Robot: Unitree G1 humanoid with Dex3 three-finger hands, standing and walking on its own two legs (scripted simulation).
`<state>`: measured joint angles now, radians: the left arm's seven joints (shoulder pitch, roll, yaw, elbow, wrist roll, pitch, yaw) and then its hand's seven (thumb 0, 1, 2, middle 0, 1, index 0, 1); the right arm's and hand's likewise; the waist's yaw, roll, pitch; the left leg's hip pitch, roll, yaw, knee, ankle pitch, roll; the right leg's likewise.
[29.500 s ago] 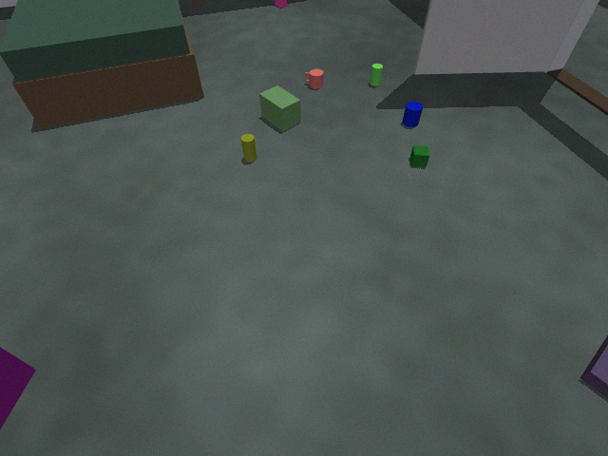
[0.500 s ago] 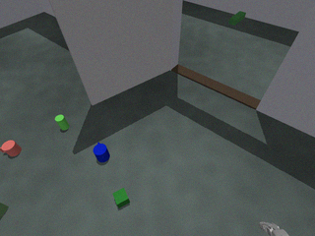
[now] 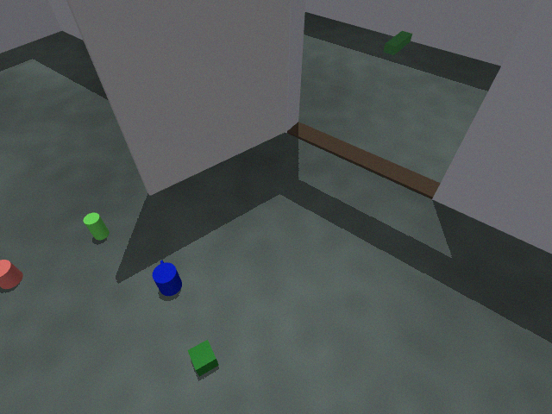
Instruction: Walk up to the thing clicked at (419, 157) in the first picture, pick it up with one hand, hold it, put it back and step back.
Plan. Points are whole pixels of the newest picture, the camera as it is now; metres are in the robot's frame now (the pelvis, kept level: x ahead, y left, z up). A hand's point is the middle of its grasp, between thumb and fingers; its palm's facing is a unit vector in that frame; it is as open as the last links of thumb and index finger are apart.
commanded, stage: walk up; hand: left
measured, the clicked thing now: (203, 357) +0.43 +0.25 -0.74
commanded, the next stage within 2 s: stand in 0.48 s
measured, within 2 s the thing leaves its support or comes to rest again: neither
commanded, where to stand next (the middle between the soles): +0.06 -0.02 m, yaw +4 degrees
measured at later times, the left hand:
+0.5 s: hand out of the picture +0.09 +0.26 -0.15, palm faces +0.00 -0.94 -0.34, open 7.4 cm
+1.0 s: hand out of the picture +0.09 +0.26 -0.15, palm faces -0.02 -0.94 -0.35, open 7.4 cm
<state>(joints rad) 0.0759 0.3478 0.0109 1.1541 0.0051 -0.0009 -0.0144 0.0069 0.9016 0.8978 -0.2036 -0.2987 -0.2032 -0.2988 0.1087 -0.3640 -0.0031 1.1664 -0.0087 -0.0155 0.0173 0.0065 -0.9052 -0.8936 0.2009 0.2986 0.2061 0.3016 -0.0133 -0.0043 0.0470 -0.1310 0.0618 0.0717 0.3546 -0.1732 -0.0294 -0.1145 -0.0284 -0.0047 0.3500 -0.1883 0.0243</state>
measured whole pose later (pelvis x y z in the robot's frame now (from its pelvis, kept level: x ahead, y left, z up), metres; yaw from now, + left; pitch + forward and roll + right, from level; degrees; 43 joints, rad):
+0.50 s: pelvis +0.01 +0.00 +0.00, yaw +0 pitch -2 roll +0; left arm 0.10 0.34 0.01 1.16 0.01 0.00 -0.01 0.01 0.90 0.90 -0.20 -0.30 -0.20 -0.30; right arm 0.08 -0.35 -0.01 1.15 -0.01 -0.02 0.01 0.01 -0.90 -0.89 0.20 0.30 0.21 0.30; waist 0.00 0.01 0.04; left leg -0.11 0.05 0.08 0.33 -0.18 -0.03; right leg -0.10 -0.04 0.00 0.33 -0.20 0.03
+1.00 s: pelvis +0.01 +0.00 +0.00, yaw +0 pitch -3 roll +0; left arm 0.10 0.36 0.00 1.13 0.01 -0.01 0.00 0.01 0.90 0.90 -0.20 -0.30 -0.20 -0.30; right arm 0.09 -0.35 -0.01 1.15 -0.01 0.00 0.02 0.01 -0.91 -0.89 0.20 0.30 0.21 0.30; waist -0.01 0.00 0.05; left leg -0.10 0.05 0.07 0.31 -0.16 -0.03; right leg -0.09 -0.03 -0.01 0.31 -0.18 0.03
